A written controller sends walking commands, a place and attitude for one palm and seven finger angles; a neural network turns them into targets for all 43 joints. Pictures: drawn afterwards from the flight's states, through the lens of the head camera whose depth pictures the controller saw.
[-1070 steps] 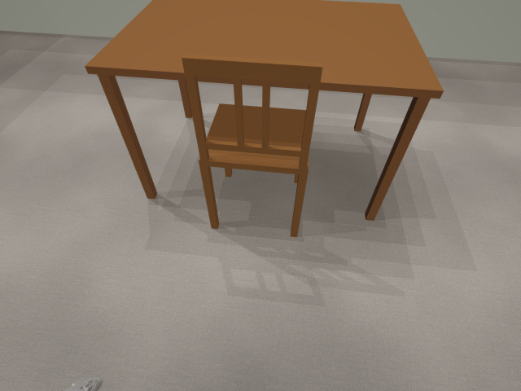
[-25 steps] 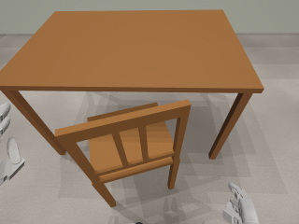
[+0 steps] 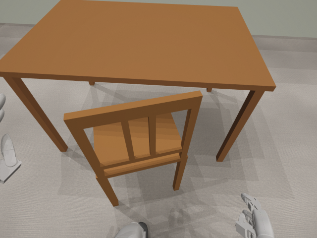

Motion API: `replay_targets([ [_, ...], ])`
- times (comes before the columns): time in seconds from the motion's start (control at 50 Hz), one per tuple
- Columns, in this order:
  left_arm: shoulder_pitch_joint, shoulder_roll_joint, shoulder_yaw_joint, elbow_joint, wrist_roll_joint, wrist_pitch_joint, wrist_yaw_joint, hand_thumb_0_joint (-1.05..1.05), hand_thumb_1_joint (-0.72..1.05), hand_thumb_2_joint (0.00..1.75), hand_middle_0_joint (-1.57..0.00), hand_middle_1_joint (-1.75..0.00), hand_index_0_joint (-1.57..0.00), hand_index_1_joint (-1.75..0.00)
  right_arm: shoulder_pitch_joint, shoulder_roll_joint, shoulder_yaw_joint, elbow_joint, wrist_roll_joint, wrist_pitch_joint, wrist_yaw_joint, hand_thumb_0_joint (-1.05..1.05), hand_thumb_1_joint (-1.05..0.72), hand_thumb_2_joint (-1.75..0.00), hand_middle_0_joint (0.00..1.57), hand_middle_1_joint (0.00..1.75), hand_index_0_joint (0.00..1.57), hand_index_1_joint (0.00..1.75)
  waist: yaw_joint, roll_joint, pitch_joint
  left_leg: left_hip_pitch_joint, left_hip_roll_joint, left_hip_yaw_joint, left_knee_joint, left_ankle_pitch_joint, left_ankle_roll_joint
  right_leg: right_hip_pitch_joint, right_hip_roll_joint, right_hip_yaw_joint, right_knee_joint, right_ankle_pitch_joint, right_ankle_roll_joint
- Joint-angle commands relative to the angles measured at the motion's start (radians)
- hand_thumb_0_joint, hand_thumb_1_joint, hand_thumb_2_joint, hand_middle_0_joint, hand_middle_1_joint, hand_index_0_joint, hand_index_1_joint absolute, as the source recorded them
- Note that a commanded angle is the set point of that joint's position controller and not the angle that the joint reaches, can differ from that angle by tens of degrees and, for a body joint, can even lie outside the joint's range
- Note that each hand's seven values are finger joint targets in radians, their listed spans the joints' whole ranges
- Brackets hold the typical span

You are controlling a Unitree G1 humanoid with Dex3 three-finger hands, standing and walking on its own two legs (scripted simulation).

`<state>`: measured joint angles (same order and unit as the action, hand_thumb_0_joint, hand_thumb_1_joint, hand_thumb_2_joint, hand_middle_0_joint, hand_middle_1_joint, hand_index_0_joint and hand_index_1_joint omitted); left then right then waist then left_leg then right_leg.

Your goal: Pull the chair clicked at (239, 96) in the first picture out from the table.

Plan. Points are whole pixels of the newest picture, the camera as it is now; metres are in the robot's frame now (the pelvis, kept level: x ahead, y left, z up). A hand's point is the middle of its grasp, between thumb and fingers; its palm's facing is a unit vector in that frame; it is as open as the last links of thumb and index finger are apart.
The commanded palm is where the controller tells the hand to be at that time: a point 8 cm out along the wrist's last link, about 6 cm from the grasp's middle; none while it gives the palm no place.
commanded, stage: step back with the hand held close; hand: left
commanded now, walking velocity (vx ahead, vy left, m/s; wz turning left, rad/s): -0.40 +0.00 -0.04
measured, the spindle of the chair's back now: (128, 141) +0.43 +0.14 -0.11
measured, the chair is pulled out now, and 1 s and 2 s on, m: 0.14 0.14 0.14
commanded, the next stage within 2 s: stop stepping back and stand still in 0.28 s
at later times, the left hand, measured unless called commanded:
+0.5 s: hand (10, 190) +0.16 +0.24 +0.18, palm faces +0.32 -0.83 -0.46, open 7.4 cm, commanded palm +0.09 +0.30 +0.19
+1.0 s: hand out of the picture +0.11 +0.27 +0.17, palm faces +0.44 -0.81 -0.40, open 7.4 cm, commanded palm +0.05 +0.31 +0.19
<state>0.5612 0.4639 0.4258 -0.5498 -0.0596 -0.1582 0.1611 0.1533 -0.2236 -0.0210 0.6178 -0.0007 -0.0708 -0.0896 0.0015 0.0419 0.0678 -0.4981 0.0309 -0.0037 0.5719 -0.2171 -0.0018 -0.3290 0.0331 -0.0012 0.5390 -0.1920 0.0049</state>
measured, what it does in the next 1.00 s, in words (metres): steps on the spot: right foot, then left foot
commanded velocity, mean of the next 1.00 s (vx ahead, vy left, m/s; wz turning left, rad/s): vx -0.08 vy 0.01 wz -0.01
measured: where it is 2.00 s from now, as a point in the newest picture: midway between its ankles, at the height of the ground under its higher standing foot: outside the picture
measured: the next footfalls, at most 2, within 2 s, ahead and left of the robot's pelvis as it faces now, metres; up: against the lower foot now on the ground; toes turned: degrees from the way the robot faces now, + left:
right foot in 0.34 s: -0.07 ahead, -0.10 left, +0.00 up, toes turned -1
left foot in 0.44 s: +0.06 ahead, +0.09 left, +0.00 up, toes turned -2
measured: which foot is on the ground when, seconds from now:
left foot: down 0.00-0.34, up 0.36-0.42, down 0.44-1.00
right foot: down 0.00-0.12, up 0.14-0.32, down 0.34-1.00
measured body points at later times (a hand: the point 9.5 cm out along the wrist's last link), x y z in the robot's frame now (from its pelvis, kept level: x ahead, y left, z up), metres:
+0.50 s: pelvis -0.06 +0.00 +0.01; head -0.05 +0.01 +0.46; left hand +0.14 +0.29 +0.20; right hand +0.10 -0.24 -0.08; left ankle +0.02 +0.10 -0.73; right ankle -0.11 -0.10 -0.73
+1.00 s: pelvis -0.09 +0.01 +0.01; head -0.12 +0.02 +0.46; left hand +0.08 +0.31 +0.19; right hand +0.05 -0.24 -0.07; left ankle +0.01 +0.10 -0.72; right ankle -0.11 -0.10 -0.72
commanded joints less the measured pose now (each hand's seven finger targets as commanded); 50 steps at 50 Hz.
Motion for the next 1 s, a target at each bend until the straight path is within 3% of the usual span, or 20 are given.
replay_targets([
  [0.0, -0.052, 0.172, 0.116, -0.179, 0.002, -0.029, 0.041, 0.0, 0.9, 0.9, -0.2, -0.3, -0.2, -0.3, -0.048, -0.095, -0.049, -0.093, -0.001, -0.032, -0.004, 0.0, -0.9, -0.9, 0.2, 0.3, 0.2, 0.3, -0.023, -0.19, -0.171, 0.304, -0.045, 0.036, 0.255, -0.104, -0.031, -0.275, -0.274, 0.225, -0.284, -0.121, -0.127],
  [0.02, -0.075, 0.171, 0.11, -0.192, 0.005, -0.026, 0.042, 0.0, 0.9, 0.9, -0.2, -0.3, -0.2, -0.3, -0.06, -0.092, -0.043, -0.093, -0.003, -0.032, -0.008, 0.0, -0.9, -0.9, 0.2, 0.3, 0.2, 0.3, -0.027, -0.169, -0.158, 0.304, -0.026, 0.015, 0.138, -0.079, -0.02, -0.245, -0.234, 0.16, -0.225, -0.043, -0.092],
  [0.08, -0.111, 0.196, 0.135, -0.237, 0.01, -0.042, 0.041, 0.0, 0.9, 0.9, -0.2, -0.3, -0.2, -0.3, -0.129, -0.153, -0.045, -0.134, 0.003, -0.047, -0.035, 0.0, -0.9, -0.9, 0.2, 0.3, 0.2, 0.3, 0.004, 0.174, -0.135, 0.018, 0.185, -0.239, -0.297, -0.097, 0.067, 0.055, 0.033, -0.004, 0.083, -0.093, 0.019],
  [0.1, -0.062, 0.182, 0.146, -0.227, 0.006, -0.062, 0.03, 0.0, 0.9, 0.9, -0.2, -0.3, -0.2, -0.3, -0.119, -0.152, -0.05, -0.134, 0.005, -0.062, -0.034, 0.0, -0.9, -0.9, 0.2, 0.3, 0.2, 0.3, 0.01, 0.251, -0.193, -0.117, 0.243, -0.315, -0.436, -0.431, 0.11, 0.234, 0.078, 0.019, 0.267, -0.189, 0.014],
  [0.12, -0.037, 0.165, 0.152, -0.22, 0.017, -0.063, 0.024, 0.0, 0.9, 0.9, -0.2, -0.3, -0.2, -0.3, -0.127, -0.162, -0.053, -0.142, -0.01, -0.069, -0.03, 0.0, -0.9, -0.9, 0.2, 0.3, 0.2, 0.3, 0.013, 0.311, -0.183, -0.24, 0.287, -0.384, -0.504, -0.57, 0.145, 0.316, 0.113, 0.033, 0.424, -0.199, 0.006],
  [0.16, -0.013, 0.152, 0.143, -0.236, 0.004, -0.05, 0.019, 0.0, 0.9, 0.9, -0.2, -0.3, -0.2, -0.3, -0.104, -0.13, -0.057, -0.13, -0.019, -0.068, -0.014, 0.0, -0.9, -0.9, 0.2, 0.3, 0.2, 0.3, 0.019, 0.171, -0.2, -0.079, 0.246, -0.294, -0.405, -0.31, 0.137, 0.185, 0.086, 0.052, 0.408, -0.258, -0.015],
  [0.2, 0.041, 0.129, 0.112, -0.239, -0.019, -0.038, 0.02, 0.0, 0.9, 0.9, -0.2, -0.3, -0.2, -0.3, -0.09, -0.116, -0.051, -0.119, -0.015, -0.077, -0.001, 0.0, -0.9, -0.9, 0.2, 0.3, 0.2, 0.3, 0.027, 0.172, -0.243, 0.124, 0.207, -0.214, -0.357, -0.164, 0.102, 0.086, 0.06, 0.025, 0.244, -0.314, -0.028],
  [0.26, -0.032, 0.128, 0.08, -0.256, -0.027, -0.038, 0.012, 0.0, 0.9, 0.9, -0.2, -0.3, -0.2, -0.3, -0.08, -0.12, -0.041, -0.093, -0.031, -0.065, 0.012, 0.0, -0.9, -0.9, 0.2, 0.3, 0.2, 0.3, 0.014, 0.17, -0.211, 0.211, 0.188, -0.157, -0.293, -0.061, 0.04, 0.088, 0.009, 0.053, -0.114, -0.212, -0.056],
  [0.3, -0.102, 0.178, 0.091, -0.236, -0.02, -0.045, 0.01, 0.0, 0.9, 0.9, -0.2, -0.3, -0.2, -0.3, -0.082, -0.1, -0.033, -0.088, -0.03, -0.039, 0.013, 0.0, -0.9, -0.9, 0.2, 0.3, 0.2, 0.3, -0.003, -0.048, -0.199, 0.299, 0.087, -0.043, -0.036, 0.007, -0.022, -0.048, -0.192, 0.307, -0.282, -0.023, -0.132],
  [0.32, -0.161, 0.226, 0.118, -0.216, -0.017, -0.05, 0.021, 0.0, 0.9, 0.9, -0.2, -0.3, -0.2, -0.3, -0.079, -0.091, -0.023, -0.081, -0.031, -0.038, 0.011, 0.0, -0.9, -0.9, 0.2, 0.3, 0.2, 0.3, -0.013, -0.108, -0.203, 0.358, 0.041, 0.009, 0.067, -0.005, -0.042, -0.147, -0.29, 0.346, -0.319, 0.085, -0.143],
  [0.36, -0.155, 0.185, 0.065, -0.172, -0.006, -0.03, 0.013, 0.0, 0.9, 0.9, -0.2, -0.3, -0.2, -0.3, -0.091, -0.1, -0.043, -0.093, -0.001, -0.046, 0.002, 0.0, -0.9, -0.9, 0.2, 0.3, 0.2, 0.3, -0.011, -0.221, -0.202, 0.293, -0.028, 0.026, 0.161, 0.013, -0.032, -0.065, -0.248, 0.213, -0.226, 0.356, -0.103],
  [0.4, -0.071, 0.167, 0.088, -0.136, -0.007, -0.009, 0.006, 0.0, 0.9, 0.9, -0.2, -0.3, -0.2, -0.3, -0.107, -0.084, -0.021, -0.111, 0.004, -0.037, -0.009, 0.0, -0.9, -0.9, 0.2, 0.3, 0.2, 0.3, -0.011, -0.113, -0.205, 0.305, 0.002, 0.006, 0.034, 0.207, -0.009, 0.005, -0.184, 0.126, -0.122, 0.462, -0.06],
  [0.44, -0.015, 0.17, 0.11, -0.17, -0.02, -0.007, 0.004, 0.0, 0.9, 0.9, -0.2, -0.3, -0.2, -0.3, -0.088, -0.124, -0.024, -0.131, 0.015, -0.03, -0.018, 0.0, -0.9, -0.9, 0.2, 0.3, 0.2, 0.3, 0.007, 0.05, -0.226, 0.391, 0.094, -0.055, -0.147, 0.443, 0.028, 0.039, -0.045, 0.042, -0.085, 0.211, 0.005],
  [0.48, 0.095, 0.178, 0.134, -0.114, -0.028, 0.001, 0.008, 0.0, 0.9, 0.9, -0.2, -0.3, -0.2, -0.3, -0.087, -0.128, -0.026, -0.139, 0.007, -0.035, -0.014, 0.0, -0.9, -0.9, 0.2, 0.3, 0.2, 0.3, 0.021, 0.108, -0.281, 0.41, 0.129, -0.14, -0.206, 0.372, 0.056, 0.05, 0.013, 0.022, -0.088, -0.051, 0.001],
  [0.54, 0.072, 0.16, 0.117, -0.18, -0.025, -0.007, 0.007, 0.0, 0.9, 0.9, -0.2, -0.3, -0.2, -0.3, -0.094, -0.127, -0.013, -0.153, -0.002, -0.047, -0.013, 0.0, -0.9, -0.9, 0.2, 0.3, 0.2, 0.3, 0.013, 0.121, -0.166, 0.2, 0.119, -0.161, -0.376, -0.29, 0.035, 0.119, 0.016, 0.025, -0.148, -0.202, -0.02],
  [0.56, 0.064, 0.146, 0.104, -0.184, -0.02, -0.007, 0.008, 0.0, 0.9, 0.9, -0.2, -0.3, -0.2, -0.3, -0.091, -0.131, -0.012, -0.156, -0.004, -0.05, -0.012, 0.0, -0.9, -0.9, 0.2, 0.3, 0.2, 0.3, 0.006, 0.121, -0.12, 0.146, 0.088, -0.137, -0.381, -0.372, 0.019, 0.121, 0.018, 0.019, -0.181, -0.241, -0.03],
  [0.64, 0.016, 0.163, 0.105, -0.179, -0.018, -0.01, 0.018, 0.0, 0.9, 0.9, -0.2, -0.3, -0.2, -0.3, -0.043, -0.124, -0.024, -0.136, -0.011, -0.068, -0.011, 0.0, -0.9, -0.9, 0.2, 0.3, 0.2, 0.3, -0.011, -0.015, -0.135, 0.317, 0.0, -0.024, -0.16, -0.101, -0.005, -0.001, -0.067, 0.096, -0.328, -0.259, -0.069],
  [0.72, -0.05, 0.128, 0.064, -0.13, -0.01, -0.008, 0.031, 0.0, 0.9, 0.9, -0.2, -0.3, -0.2, -0.3, -0.022, -0.141, -0.036, -0.104, -0.005, -0.082, -0.018, 0.0, -0.9, -0.9, 0.2, 0.3, 0.2, 0.3, -0.022, -0.01, -0.114, 0.416, -0.006, -0.025, -0.048, -0.087, -0.005, -0.143, -0.111, 0.109, -0.338, -0.339, -0.072],
  [0.86, -0.144, 0.122, 0.045, -0.114, 0.011, -0.024, 0.024, 0.0, 0.9, 0.9, -0.2, -0.3, -0.2, -0.3, -0.052, -0.134, -0.019, -0.097, -0.009, -0.092, -0.021, 0.0, -0.9, -0.9, 0.2, 0.3, 0.2, 0.3, -0.01, 0.042, -0.01, 0.283, 0.029, -0.111, -0.185, -0.264, 0.016, -0.102, -0.051, 0.06, -0.252, -0.382, -0.049],
  [0.98, -0.074, 0.141, 0.088, -0.117, 0.014, -0.035, 0.019, 0.0, 0.9, 0.9, -0.2, -0.3, -0.2, -0.3, -0.051, -0.111, -0.013, -0.108, -0.015, -0.103, -0.013, 0.0, -0.9, -0.9, 0.2, 0.3, 0.2, 0.3, 0.013, 0.102, -0.076, 0.169, 0.039, -0.133, -0.356, -0.37, 0.011, 0.122, 0.013, -0.001, -0.195, -0.26, -0.038],
])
